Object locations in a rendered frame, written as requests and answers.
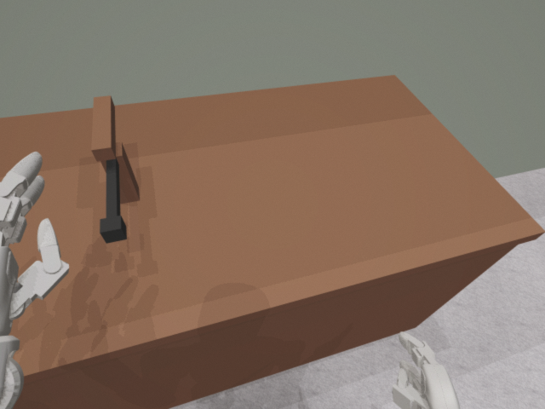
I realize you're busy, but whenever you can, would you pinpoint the robot left forearm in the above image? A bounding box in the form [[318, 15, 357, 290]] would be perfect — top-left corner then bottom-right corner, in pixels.
[[0, 336, 24, 409]]

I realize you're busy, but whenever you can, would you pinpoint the counter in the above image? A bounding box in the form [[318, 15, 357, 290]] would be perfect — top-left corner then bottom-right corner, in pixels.
[[0, 75, 545, 409]]

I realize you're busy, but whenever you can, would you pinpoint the tap lever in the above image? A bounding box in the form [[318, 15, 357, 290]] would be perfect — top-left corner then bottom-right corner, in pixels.
[[100, 158, 127, 243]]

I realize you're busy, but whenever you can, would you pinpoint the robot left hand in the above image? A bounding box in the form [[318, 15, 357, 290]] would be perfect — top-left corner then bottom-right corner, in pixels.
[[0, 152, 69, 336]]

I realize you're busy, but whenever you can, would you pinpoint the robot right hand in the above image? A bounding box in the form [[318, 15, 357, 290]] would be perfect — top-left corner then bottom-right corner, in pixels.
[[393, 331, 460, 409]]

